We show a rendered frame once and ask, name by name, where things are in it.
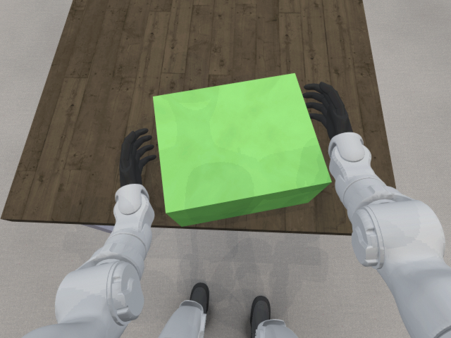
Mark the left robot shin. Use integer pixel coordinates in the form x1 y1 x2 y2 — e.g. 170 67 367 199
179 300 203 311

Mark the right robot foot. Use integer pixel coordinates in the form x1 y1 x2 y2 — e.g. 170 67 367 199
250 296 271 338

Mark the robot left upper arm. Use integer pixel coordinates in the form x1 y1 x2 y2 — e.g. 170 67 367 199
21 261 144 338

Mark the table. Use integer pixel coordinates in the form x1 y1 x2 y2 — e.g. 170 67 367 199
1 0 396 236

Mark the right robot hand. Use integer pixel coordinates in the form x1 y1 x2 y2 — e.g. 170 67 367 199
302 82 353 140

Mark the robot right upper arm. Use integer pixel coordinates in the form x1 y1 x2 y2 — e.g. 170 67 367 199
352 200 451 338

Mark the left robot hand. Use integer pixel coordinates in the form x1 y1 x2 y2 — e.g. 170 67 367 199
119 128 156 187

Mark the robot right forearm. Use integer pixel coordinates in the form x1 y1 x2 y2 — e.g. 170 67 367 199
328 132 445 257

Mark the carton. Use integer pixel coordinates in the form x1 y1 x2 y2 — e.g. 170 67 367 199
153 73 332 227

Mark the robot left forearm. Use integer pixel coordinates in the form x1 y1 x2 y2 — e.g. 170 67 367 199
55 184 154 323

